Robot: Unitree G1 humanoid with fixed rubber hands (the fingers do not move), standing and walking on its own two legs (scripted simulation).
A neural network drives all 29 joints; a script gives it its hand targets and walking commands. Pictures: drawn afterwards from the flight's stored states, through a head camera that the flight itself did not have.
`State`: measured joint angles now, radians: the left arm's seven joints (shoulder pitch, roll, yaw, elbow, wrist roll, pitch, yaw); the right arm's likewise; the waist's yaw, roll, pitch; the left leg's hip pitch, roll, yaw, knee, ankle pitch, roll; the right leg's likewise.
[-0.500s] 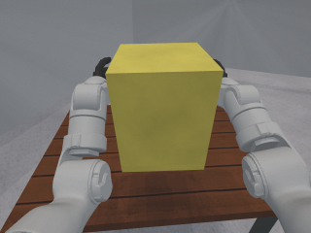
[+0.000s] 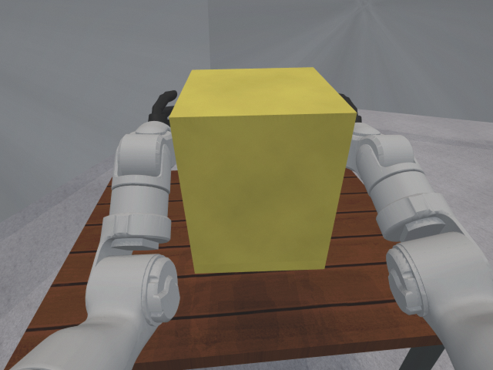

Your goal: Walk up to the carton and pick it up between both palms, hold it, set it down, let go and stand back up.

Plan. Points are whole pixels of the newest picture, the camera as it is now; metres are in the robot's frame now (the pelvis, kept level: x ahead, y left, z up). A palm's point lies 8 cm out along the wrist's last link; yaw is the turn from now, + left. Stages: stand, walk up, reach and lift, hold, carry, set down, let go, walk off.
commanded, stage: hold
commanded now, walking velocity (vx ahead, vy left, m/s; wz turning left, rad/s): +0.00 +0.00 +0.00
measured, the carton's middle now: (256, 166) +0.35 -0.01 +0.25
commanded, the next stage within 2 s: none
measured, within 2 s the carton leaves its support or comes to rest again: neither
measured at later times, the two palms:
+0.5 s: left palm (161, 137) +0.37 +0.14 +0.30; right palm (348, 137) +0.36 -0.15 +0.30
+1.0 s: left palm (159, 137) +0.36 +0.14 +0.30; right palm (348, 138) +0.36 -0.15 +0.29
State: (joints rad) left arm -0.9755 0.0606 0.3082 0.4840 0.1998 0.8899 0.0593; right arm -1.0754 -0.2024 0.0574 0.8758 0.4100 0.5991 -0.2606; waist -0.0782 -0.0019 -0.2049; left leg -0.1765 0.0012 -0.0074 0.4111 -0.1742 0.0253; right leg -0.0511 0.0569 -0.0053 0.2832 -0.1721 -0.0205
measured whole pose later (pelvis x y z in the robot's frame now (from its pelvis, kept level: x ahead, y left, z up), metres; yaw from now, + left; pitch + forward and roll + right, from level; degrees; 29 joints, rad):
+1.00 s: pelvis +0.00 +0.00 +0.00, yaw +0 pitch -4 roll -2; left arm -0.98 0.05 0.32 0.49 0.21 0.89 0.06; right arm -1.07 -0.19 0.04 0.89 0.41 0.60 -0.26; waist -0.08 -0.02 -0.20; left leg -0.17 0.00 -0.02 0.41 -0.17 0.02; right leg -0.04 0.06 0.00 0.28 -0.17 -0.02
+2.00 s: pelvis +0.00 +0.00 +0.00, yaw +0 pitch -4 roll -2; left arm -0.96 0.05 0.32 0.46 0.21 0.90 0.07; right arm -1.06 -0.20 0.05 0.87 0.41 0.61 -0.26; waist -0.08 -0.01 -0.20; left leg -0.17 0.00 -0.03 0.42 -0.18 0.02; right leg -0.04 0.07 0.01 0.28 -0.17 -0.02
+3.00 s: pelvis +0.00 +0.00 +0.00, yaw +0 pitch -4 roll -2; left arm -0.99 0.05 0.33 0.50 0.21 0.89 0.07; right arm -1.08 -0.19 0.03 0.89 0.40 0.61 -0.25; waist -0.08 -0.01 -0.21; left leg -0.18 -0.01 -0.04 0.42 -0.18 0.02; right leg -0.05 0.07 0.02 0.28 -0.17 -0.02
